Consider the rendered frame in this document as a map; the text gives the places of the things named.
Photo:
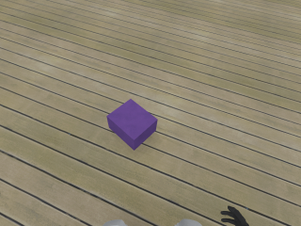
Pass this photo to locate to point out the carton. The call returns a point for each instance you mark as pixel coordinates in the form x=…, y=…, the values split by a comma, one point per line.
x=132, y=123

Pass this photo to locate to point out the robot right hand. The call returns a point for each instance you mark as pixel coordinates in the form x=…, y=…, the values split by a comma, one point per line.
x=238, y=220

